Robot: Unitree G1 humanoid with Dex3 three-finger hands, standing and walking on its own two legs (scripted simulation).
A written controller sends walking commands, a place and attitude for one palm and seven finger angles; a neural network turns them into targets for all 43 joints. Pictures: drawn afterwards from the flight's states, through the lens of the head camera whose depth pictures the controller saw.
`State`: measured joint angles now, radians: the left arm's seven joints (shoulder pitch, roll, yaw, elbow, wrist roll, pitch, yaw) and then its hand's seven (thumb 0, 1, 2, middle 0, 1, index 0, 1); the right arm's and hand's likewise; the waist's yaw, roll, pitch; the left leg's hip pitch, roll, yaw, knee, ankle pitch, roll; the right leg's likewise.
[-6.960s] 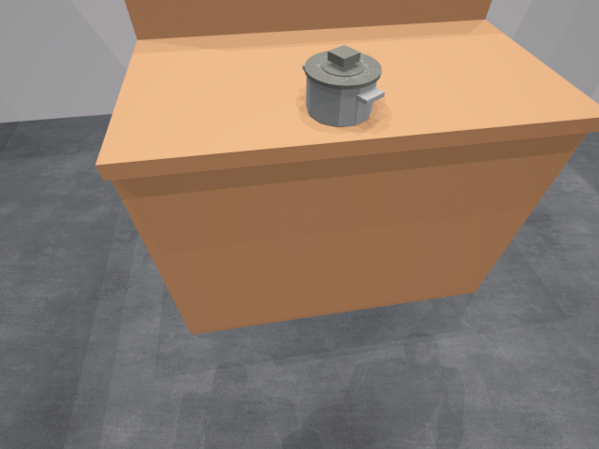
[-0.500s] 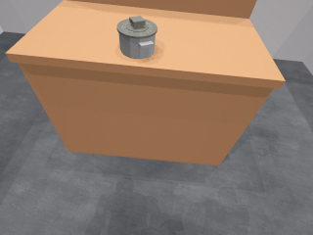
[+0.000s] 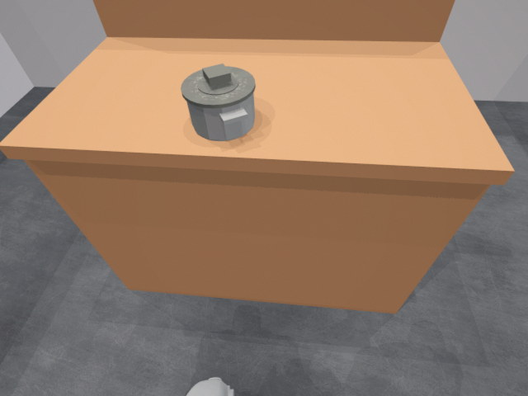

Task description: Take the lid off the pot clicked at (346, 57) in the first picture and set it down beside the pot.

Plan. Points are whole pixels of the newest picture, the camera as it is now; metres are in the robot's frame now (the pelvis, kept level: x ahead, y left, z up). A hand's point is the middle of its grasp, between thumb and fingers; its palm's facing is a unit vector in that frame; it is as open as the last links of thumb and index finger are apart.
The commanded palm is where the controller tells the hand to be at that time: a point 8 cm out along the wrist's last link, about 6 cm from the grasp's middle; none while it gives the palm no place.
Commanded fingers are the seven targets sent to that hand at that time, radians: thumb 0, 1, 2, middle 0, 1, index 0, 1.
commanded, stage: take the last steps up to it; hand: left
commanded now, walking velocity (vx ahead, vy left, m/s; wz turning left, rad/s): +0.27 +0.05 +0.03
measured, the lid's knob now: (216, 74) +0.68 +0.13 +0.15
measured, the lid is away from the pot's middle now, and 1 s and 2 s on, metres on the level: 0.00 0.00 0.00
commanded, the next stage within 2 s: come to a stop and stand still in 0.30 s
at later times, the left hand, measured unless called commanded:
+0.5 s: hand (151, 350) +0.23 +0.24 -0.17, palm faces +0.04 -0.97 -0.22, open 7.4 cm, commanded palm none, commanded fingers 0.00 0.90 0.90 -0.20 -0.30 -0.20 -0.30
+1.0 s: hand (146, 350) +0.24 +0.26 -0.20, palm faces -0.02 -0.98 -0.21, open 7.4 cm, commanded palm none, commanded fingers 0.00 0.90 0.90 -0.20 -0.30 -0.20 -0.30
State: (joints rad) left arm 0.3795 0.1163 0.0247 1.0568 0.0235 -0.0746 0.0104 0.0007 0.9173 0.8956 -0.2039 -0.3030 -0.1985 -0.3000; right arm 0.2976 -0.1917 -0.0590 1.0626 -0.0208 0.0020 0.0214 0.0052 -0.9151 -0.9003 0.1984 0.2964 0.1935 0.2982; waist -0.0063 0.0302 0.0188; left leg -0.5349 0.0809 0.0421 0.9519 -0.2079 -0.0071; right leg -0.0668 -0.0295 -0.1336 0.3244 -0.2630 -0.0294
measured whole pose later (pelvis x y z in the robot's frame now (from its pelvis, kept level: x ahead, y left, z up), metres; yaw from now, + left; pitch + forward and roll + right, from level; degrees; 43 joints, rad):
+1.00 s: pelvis +0.18 +0.08 -0.02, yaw -2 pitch -1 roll +0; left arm 0.23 0.18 0.01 0.99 0.02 0.05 0.04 0.00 0.91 0.90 -0.21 -0.30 -0.20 -0.30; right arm 0.26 -0.17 -0.05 0.96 -0.01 0.04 -0.02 0.00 -0.91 -0.90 0.20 0.30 0.20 0.30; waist 0.00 -0.02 0.04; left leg -0.25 -0.01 0.09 0.63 -0.37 0.05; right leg -0.37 -0.06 -0.04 0.62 -0.26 -0.01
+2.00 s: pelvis +0.22 +0.04 -0.01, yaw -3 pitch -1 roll +1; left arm 0.24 0.16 0.00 1.08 0.01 -0.01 0.04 0.00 0.93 0.90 -0.20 -0.30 -0.20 -0.30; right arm 0.30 -0.13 0.00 1.11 -0.01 -0.01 -0.03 0.00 -0.91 -0.90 0.20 0.30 0.20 0.30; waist -0.01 0.02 0.07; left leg -0.10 0.01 0.08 0.44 -0.33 0.00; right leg -0.26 -0.01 -0.04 0.52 -0.25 -0.02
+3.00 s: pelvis +0.22 +0.05 -0.01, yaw -2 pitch -1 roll +0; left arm 0.30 0.14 -0.01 1.11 0.01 -0.01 0.05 0.01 0.91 0.90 -0.20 -0.30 -0.20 -0.30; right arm 0.33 -0.08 0.01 1.14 -0.01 -0.03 -0.04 0.00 -0.91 -0.90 0.20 0.30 0.20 0.30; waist 0.01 -0.02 0.06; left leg -0.09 0.01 0.08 0.43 -0.32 0.01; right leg -0.24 -0.02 -0.04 0.47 -0.22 -0.01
